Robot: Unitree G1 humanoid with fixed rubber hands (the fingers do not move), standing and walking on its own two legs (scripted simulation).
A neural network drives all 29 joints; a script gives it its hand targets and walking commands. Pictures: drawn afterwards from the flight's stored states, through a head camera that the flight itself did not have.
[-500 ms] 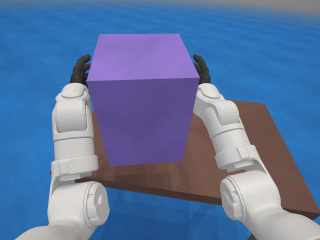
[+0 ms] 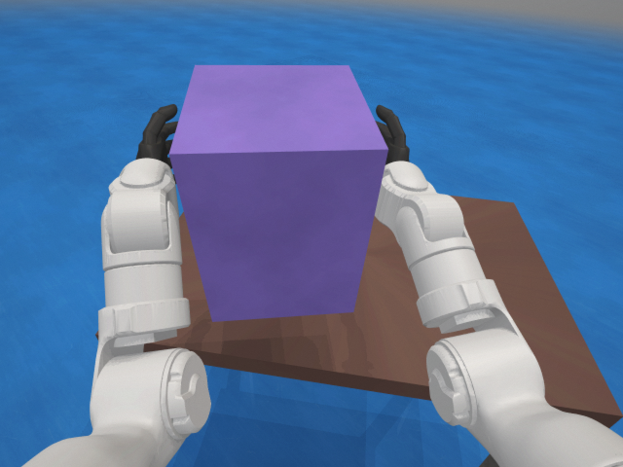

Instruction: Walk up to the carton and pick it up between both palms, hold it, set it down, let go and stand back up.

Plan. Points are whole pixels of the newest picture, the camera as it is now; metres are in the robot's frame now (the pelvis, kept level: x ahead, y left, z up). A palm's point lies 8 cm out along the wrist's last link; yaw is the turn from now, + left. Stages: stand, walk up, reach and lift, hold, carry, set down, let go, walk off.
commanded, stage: hold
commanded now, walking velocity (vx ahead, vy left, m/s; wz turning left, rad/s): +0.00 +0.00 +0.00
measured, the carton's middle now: (279, 196) +0.37 +0.00 +0.22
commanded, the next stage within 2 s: none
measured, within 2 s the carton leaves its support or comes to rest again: neither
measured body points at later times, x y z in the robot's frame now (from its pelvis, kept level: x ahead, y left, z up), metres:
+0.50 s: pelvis +0.00 +0.00 +0.00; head -0.07 +0.02 +0.44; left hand +0.39 +0.14 +0.26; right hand +0.38 -0.13 +0.26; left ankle +0.03 +0.13 -0.75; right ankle +0.01 -0.11 -0.75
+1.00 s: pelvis +0.00 +0.00 +0.00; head -0.07 +0.02 +0.44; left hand +0.39 +0.14 +0.26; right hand +0.38 -0.13 +0.26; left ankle +0.03 +0.13 -0.75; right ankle +0.01 -0.11 -0.75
